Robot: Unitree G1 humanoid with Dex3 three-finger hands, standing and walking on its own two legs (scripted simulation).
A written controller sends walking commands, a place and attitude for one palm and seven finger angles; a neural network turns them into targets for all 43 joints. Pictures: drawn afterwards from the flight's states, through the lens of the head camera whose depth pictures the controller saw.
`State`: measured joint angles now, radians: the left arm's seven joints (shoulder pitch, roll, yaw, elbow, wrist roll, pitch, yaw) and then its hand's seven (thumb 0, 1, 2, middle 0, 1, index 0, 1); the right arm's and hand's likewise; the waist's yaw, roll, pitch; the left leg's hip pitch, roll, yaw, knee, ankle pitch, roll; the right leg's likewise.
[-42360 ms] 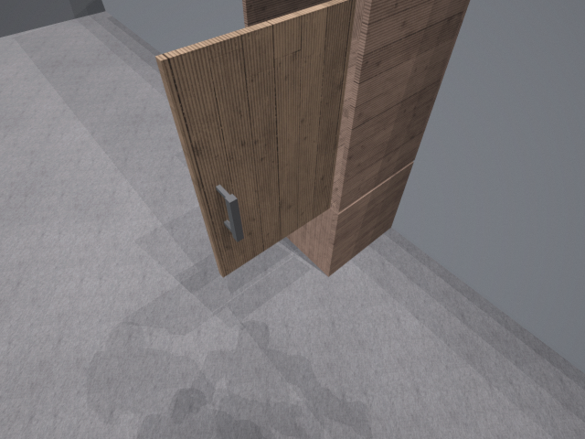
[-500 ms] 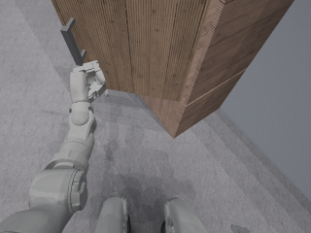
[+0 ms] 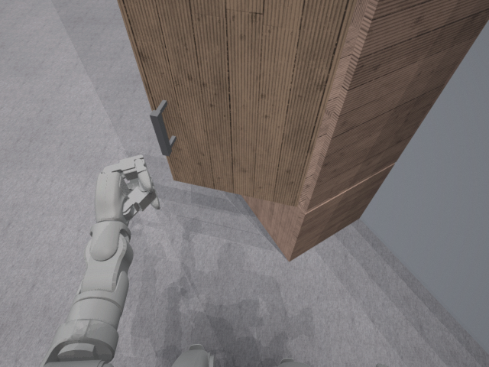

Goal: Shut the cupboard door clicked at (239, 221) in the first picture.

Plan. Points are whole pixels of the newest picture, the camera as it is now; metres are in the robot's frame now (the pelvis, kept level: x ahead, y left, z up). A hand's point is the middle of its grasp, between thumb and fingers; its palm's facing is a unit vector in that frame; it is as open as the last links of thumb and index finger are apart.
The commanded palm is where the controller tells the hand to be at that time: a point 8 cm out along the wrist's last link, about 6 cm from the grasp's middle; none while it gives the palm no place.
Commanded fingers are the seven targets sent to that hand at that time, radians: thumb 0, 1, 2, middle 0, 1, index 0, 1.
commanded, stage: draw the hand back to the body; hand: left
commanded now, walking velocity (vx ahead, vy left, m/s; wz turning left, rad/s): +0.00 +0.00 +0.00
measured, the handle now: (165, 129) +0.63 +0.19 -0.03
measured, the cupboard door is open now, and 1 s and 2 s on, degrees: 44 44 44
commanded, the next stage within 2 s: step back with the hand held close in 1.14 s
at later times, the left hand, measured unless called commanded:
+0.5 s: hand (41, 227) +0.27 +0.24 +0.16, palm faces +0.33 -0.89 -0.30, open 4.2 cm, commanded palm +0.22 +0.28 +0.18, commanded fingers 0.00 0.90 0.90 -0.53 -0.66 -0.53 -0.66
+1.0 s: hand out of the picture +0.21 +0.28 +0.21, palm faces +0.50 -0.76 -0.41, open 7.3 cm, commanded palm +0.16 +0.30 +0.24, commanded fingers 0.00 0.90 0.90 -0.20 -0.30 -0.20 -0.30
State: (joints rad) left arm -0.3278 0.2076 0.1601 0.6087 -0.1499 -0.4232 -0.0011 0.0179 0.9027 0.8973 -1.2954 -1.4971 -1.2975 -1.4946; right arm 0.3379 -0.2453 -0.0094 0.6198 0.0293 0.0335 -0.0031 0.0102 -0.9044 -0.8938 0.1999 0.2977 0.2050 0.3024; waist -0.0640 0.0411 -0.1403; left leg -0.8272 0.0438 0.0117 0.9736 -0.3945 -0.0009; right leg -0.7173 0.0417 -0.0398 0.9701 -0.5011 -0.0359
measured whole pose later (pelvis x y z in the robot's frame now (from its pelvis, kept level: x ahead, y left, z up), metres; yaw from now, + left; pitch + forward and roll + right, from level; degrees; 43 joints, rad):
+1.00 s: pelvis +0.03 +0.00 +0.06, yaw +2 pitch -3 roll +1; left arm 0.46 0.33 0.34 -0.32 -0.07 -0.08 0.11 0.01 0.90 0.90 -0.23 -0.33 -0.23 -0.33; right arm 0.20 -0.24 0.01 0.63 0.02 -0.07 -0.07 0.01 -0.90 -0.89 0.20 0.30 0.20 0.30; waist 0.07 0.08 -0.01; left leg -0.17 0.00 0.02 0.44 -0.22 0.00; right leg -0.06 0.01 -0.04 0.43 -0.32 -0.02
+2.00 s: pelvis -0.05 +0.03 +0.05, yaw +3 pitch +0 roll -2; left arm 0.52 0.42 0.44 -0.45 -0.03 -0.22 0.15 0.02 0.89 0.90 -0.21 -0.30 -0.21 -0.30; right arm 0.21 -0.23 0.01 0.56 0.01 -0.05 -0.09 0.01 -0.90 -0.89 0.20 0.30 0.21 0.30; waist 0.02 0.03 0.02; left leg -0.43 0.00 0.01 0.59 -0.17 0.05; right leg -0.31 0.01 -0.05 0.56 -0.25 0.01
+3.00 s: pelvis -0.25 +0.10 +0.03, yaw +3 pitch -4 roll -5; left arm 0.32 0.42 0.44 -0.48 -0.04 -0.20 0.17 0.01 0.89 0.90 -0.21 -0.30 -0.21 -0.30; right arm 0.22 -0.18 0.00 0.65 0.00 -0.09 -0.07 0.01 -0.90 -0.89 0.20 0.30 0.21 0.30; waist 0.04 -0.01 0.03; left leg -0.50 0.01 -0.03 0.73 -0.20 0.03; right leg -0.42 0.02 0.03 0.97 -0.50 0.01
